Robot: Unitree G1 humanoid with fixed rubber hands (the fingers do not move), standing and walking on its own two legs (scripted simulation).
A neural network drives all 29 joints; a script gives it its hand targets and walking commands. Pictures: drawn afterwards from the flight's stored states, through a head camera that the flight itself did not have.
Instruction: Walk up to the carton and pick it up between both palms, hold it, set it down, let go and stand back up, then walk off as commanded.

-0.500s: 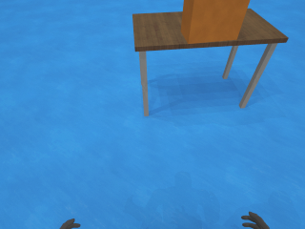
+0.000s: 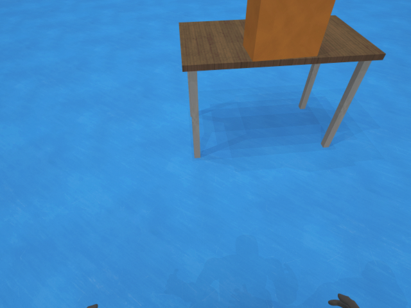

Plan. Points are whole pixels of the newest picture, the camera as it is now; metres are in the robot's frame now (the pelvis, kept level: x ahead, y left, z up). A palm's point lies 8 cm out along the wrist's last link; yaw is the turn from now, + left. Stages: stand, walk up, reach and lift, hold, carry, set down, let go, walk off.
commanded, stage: stand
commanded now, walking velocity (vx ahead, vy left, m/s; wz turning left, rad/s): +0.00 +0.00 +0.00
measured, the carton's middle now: (285, 19) +1.29 -0.31 +0.06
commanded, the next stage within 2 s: walk up in 0.46 s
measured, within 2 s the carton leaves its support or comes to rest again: neither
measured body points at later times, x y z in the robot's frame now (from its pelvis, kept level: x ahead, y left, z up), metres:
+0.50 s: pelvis -0.01 +0.00 +0.00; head +0.00 +0.00 +0.45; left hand +0.09 +0.29 -0.12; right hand +0.11 -0.27 -0.11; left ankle +0.01 +0.12 -0.72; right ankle +0.01 -0.12 -0.72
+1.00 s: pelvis +0.04 -0.08 -0.01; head +0.06 -0.09 +0.44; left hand +0.16 +0.25 -0.10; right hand +0.06 -0.41 -0.12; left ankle +0.01 +0.11 -0.69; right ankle +0.11 -0.20 -0.72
